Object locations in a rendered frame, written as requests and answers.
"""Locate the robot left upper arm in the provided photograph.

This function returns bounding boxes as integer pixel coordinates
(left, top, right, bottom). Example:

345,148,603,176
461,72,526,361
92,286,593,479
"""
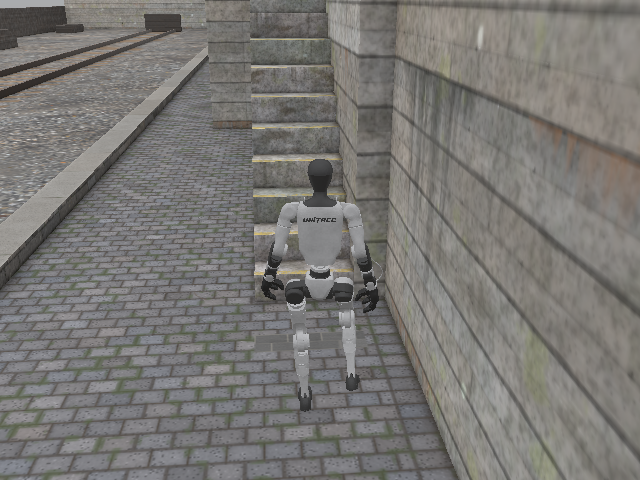
272,202,299,257

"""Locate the humanoid robot torso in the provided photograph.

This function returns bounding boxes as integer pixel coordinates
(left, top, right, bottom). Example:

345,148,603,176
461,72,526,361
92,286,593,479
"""
297,197,344,300

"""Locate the left robot shin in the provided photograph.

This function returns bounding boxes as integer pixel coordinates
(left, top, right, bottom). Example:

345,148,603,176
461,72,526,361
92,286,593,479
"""
293,334,309,398

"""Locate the left robot hand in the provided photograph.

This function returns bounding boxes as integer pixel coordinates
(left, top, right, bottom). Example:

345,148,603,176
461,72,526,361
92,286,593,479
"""
261,277,284,300

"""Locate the left robot forearm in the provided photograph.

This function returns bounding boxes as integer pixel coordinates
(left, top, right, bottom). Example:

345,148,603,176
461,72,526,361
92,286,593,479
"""
263,241,282,282

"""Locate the robot right upper arm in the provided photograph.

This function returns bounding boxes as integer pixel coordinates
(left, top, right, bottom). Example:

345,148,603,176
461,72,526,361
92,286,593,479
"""
341,202,367,259

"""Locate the right robot hand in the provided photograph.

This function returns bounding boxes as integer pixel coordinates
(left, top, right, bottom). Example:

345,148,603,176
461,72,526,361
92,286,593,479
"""
355,287,379,313

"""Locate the right robot forearm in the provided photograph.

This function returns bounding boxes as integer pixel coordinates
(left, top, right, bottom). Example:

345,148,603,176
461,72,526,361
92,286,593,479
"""
357,243,377,291

